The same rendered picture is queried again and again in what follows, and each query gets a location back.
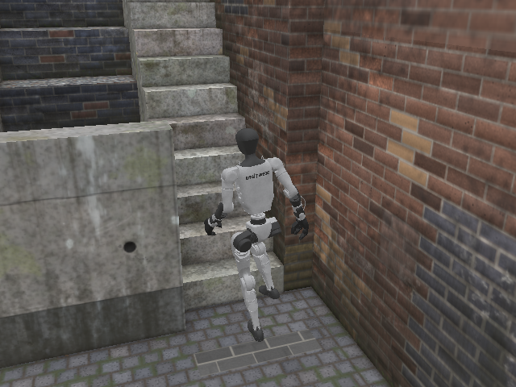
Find right robot upper arm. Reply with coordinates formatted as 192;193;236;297
266;157;298;198

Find robot left forearm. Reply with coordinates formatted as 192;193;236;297
208;202;227;227

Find robot torso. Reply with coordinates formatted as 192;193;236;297
235;156;274;243

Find robot right forearm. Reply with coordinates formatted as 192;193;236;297
289;186;306;221

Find left robot upper arm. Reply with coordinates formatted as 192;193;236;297
221;167;238;213

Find robot right hand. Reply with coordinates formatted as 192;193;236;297
291;218;309;240

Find robot left foot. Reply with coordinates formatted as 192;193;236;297
248;320;264;342

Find robot left hand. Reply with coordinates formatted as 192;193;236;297
204;218;222;235

